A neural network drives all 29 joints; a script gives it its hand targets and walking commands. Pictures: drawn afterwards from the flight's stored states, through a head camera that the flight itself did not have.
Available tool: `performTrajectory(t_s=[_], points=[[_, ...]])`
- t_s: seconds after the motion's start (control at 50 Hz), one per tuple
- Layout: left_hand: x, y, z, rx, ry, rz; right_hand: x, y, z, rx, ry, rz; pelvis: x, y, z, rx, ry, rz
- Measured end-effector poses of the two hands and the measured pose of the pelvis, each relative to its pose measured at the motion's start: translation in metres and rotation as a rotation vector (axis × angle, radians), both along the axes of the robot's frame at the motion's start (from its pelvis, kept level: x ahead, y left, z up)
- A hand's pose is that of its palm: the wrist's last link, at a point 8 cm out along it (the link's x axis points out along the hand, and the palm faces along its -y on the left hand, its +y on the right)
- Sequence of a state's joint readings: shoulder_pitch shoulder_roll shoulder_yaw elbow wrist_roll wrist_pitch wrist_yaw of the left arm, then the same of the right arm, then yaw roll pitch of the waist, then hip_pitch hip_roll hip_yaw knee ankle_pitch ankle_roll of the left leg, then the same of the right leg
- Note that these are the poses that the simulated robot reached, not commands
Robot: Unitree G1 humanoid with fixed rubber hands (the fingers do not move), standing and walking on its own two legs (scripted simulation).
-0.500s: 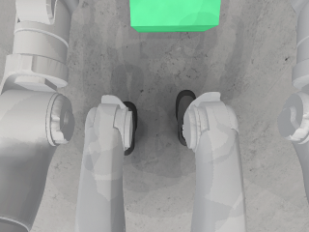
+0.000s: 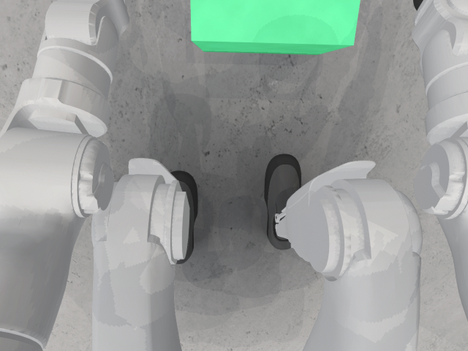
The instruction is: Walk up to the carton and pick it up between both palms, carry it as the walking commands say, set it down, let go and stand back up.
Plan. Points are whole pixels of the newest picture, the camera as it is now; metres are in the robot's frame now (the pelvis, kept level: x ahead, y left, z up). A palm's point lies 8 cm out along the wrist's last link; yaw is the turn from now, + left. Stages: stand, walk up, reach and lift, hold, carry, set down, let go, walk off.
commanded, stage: reach and lift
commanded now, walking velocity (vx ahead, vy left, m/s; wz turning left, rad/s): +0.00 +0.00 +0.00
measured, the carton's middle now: out of the picture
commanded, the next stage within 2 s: none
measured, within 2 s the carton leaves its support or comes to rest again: leaves its support in 1.74 s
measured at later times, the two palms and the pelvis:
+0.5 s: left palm out of the picture +0.56 +0.13 -0.19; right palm out of the picture +0.52 -0.27 -0.20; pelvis +0.00 +0.00 -0.02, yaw +1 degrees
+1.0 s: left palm out of the picture +0.56 +0.09 -0.19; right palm out of the picture +0.54 -0.22 -0.20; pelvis +0.01 +0.00 -0.01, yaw +1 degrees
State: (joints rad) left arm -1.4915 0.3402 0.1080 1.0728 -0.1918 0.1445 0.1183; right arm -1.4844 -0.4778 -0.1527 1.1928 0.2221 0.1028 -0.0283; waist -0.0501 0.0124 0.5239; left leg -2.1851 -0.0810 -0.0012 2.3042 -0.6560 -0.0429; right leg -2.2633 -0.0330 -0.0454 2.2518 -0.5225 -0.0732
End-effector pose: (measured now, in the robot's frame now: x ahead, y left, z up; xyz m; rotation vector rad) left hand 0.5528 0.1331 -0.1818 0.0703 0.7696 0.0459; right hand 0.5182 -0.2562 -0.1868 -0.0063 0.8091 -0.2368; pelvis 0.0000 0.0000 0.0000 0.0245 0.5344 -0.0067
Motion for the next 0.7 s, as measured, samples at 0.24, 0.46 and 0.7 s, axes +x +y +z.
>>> performTrajectory(t_s=[0.24,0.46,0.7], points=[[0.009,0.007,-0.015,0.03,0.006,-0.038,0.011,-0.007,-0.014,0.002,-0.017,-0.018,0.01,0.003,-0.018,-0.007,-0.007,0.027],[0.012,-0.005,-0.009,0.019,-0.011,-0.044,0.001,-0.013,-0.011,-0.012,-0.014,-0.019,0.006,0.004,-0.017,-0.012,-0.01,0.024],[0.004,-0.018,-0.006,0.006,0.007,-0.058,0.013,0.015,-0.005,0.03,-0.021,0.021,-0.001,0.001,-0.013,-0.002,-0.008,0.023]])
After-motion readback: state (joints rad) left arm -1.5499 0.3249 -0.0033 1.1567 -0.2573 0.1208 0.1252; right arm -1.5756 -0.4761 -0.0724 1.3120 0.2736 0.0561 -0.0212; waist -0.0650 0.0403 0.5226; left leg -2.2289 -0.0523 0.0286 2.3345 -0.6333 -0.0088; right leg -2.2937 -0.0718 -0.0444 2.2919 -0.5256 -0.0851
